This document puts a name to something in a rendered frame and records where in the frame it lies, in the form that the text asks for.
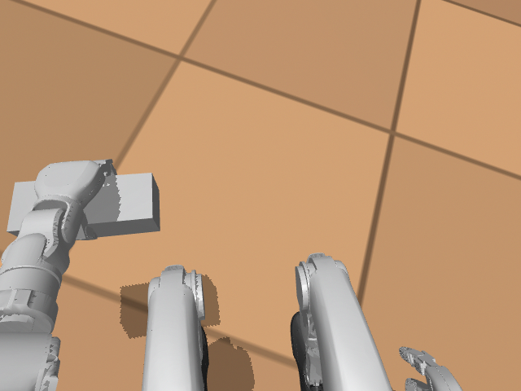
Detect carton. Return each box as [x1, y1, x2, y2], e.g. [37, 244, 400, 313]
[7, 173, 160, 238]

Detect right robot foot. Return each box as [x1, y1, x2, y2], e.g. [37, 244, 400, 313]
[291, 312, 323, 391]

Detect right robot hand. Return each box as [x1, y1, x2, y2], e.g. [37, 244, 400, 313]
[399, 347, 463, 391]

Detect left robot hand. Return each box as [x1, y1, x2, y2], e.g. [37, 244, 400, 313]
[34, 159, 117, 240]

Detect left robot arm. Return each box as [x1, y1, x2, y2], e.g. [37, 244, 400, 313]
[0, 195, 84, 391]

